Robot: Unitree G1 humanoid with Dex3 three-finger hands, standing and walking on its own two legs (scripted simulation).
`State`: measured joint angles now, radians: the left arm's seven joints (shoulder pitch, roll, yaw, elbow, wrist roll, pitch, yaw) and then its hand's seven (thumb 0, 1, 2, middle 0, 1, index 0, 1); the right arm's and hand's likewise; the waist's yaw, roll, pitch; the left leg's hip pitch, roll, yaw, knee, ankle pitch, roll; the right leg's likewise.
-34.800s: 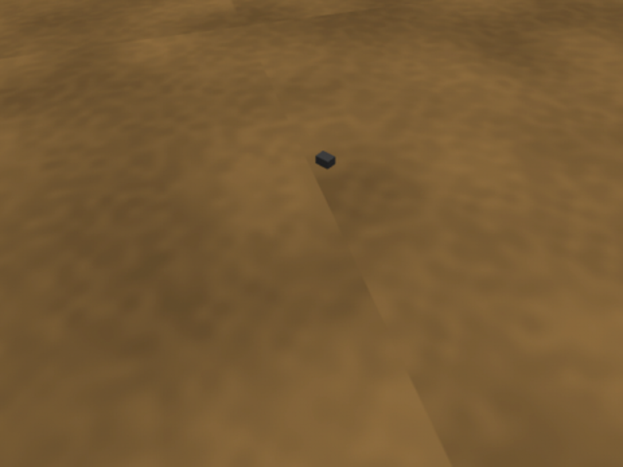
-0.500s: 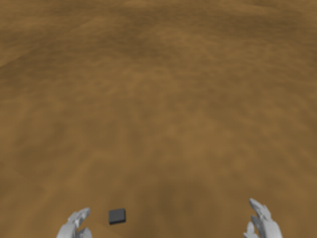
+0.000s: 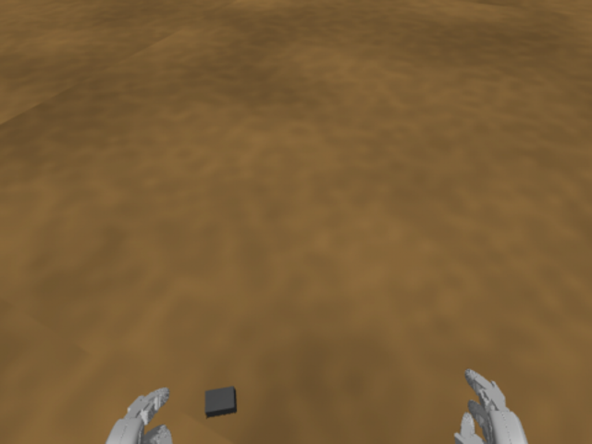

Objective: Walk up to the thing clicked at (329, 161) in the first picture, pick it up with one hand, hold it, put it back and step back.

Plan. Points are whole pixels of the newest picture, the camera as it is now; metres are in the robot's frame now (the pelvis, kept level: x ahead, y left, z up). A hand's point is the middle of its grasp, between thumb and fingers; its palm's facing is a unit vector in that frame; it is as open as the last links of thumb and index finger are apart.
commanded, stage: home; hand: left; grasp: from above
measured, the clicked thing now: (221, 401) +0.42 +0.26 -0.69
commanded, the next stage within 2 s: stand in 0.62 s
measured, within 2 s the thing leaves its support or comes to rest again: neither
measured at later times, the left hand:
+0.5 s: hand out of the picture +0.17 +0.18 -0.05, palm faces +0.04 -0.98 -0.20, open 7.4 cm
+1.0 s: hand out of the picture +0.12 +0.24 -0.10, palm faces +0.03 -0.94 -0.34, open 7.4 cm
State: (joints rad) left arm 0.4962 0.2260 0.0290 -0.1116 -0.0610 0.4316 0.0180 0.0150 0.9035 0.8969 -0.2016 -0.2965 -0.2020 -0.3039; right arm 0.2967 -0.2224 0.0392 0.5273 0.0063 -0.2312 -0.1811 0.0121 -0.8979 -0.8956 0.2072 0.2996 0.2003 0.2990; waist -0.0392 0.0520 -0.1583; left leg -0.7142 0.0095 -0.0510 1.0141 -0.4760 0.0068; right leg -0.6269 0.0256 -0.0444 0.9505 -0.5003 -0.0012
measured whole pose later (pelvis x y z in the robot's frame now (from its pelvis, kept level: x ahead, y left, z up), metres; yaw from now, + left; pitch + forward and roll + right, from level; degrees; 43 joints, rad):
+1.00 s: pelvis -0.01 +0.01 +0.03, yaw -1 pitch +0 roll +0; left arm 0.23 0.29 0.04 0.68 0.04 0.06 0.04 0.01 0.90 0.90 -0.20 -0.30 -0.20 -0.30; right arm 0.17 -0.28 -0.03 0.86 -0.06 -0.03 -0.02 0.01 -0.90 -0.90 0.21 0.30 0.20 0.30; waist 0.02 -0.01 0.03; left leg -0.40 -0.03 0.01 0.75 -0.36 0.04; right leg -0.35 -0.02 0.01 0.74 -0.40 0.02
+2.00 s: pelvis -0.02 +0.01 +0.07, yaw -1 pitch -4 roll +0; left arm 0.18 0.29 0.03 1.14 0.02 -0.01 0.02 0.01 0.90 0.90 -0.20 -0.30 -0.20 -0.30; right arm 0.16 -0.31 -0.03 1.14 -0.02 0.00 -0.01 0.00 -0.90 -0.90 0.20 0.30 0.20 0.30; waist 0.00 0.01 0.06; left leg -0.15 -0.02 0.00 0.37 -0.15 0.02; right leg -0.10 -0.01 0.01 0.36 -0.19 0.01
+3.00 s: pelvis +0.00 +0.00 +0.07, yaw -1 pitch -3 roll +0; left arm 0.12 0.32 0.02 1.14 0.01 -0.01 0.01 0.01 0.90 0.90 -0.20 -0.30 -0.20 -0.30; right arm 0.10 -0.33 -0.02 1.15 -0.01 -0.01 0.00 0.00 -0.90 -0.90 0.21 0.30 0.20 0.30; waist -0.01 0.01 0.06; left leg -0.11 -0.01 0.01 0.32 -0.16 0.01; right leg -0.07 0.00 0.02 0.31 -0.19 0.01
